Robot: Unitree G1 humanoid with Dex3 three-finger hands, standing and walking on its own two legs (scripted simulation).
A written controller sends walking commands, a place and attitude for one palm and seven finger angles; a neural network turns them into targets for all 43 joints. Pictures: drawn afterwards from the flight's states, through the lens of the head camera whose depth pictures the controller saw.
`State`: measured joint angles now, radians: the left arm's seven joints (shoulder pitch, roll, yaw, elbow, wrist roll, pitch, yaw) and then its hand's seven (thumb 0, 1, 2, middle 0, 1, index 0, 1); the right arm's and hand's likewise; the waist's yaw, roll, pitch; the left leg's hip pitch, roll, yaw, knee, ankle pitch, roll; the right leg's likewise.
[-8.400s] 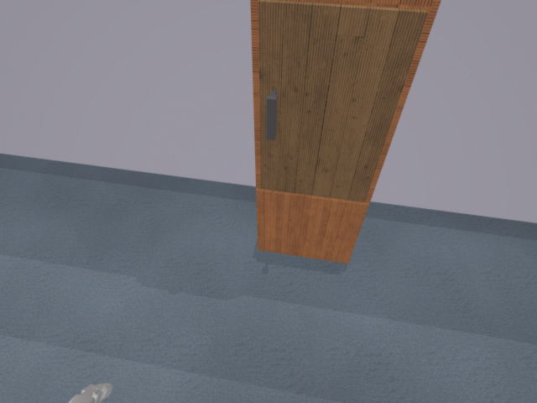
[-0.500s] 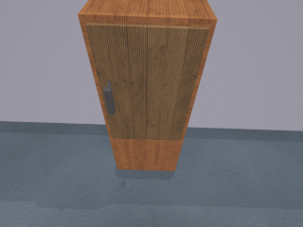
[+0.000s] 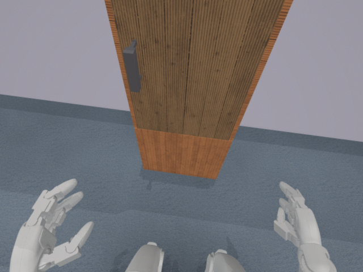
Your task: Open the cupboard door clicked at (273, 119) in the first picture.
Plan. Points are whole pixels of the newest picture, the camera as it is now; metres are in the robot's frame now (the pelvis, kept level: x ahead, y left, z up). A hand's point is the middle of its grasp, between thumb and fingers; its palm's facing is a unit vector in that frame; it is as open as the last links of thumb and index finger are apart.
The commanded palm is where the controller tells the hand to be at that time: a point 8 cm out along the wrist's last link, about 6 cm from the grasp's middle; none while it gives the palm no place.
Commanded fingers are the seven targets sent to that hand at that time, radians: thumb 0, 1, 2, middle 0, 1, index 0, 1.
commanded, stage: raise the hand with hooked fingers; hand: left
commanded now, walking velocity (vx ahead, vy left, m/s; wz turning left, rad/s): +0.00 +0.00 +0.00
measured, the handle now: (134, 66) +0.59 +0.21 +0.08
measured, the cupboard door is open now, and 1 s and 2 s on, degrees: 0 0 0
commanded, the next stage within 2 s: move the hooked fingers beside the handle in 1.54 s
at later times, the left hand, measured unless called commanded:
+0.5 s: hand (67, 193) +0.23 +0.25 +0.05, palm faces +0.01 -1.00 -0.08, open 12.4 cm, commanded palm +0.21 +0.31 +0.07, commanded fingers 0.00 -0.36 0.36 -0.29 -1.11 -0.29 -1.11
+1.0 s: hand (43, 153) +0.29 +0.31 +0.09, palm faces +0.02 -1.00 -0.08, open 14.0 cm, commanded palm +0.27 +0.36 +0.09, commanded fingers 0.00 -0.50 0.30 -0.30 -1.20 -0.30 -1.20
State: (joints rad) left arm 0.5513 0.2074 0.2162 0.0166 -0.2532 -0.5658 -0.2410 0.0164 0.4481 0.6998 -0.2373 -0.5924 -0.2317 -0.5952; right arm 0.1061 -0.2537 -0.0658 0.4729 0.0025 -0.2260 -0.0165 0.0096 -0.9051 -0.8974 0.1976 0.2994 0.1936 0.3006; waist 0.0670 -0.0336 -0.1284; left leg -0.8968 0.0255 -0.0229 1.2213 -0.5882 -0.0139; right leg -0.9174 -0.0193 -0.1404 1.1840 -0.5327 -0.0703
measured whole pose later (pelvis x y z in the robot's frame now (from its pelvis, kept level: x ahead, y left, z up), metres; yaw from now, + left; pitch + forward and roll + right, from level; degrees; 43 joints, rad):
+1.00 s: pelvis +0.00 +0.05 +0.03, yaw -1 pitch +14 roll -3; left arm 0.03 0.39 0.40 0.33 -0.34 -0.36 -0.46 -0.01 -0.49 0.30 -0.30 -1.20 -0.30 -1.20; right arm 0.26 -0.26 0.05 0.54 0.03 -0.20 -0.06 0.01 -0.90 -0.90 0.21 0.30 0.20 0.30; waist 0.00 0.01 -0.10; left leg -0.78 0.00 0.02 1.04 -0.51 0.05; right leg -0.78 -0.03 -0.10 0.96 -0.42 0.00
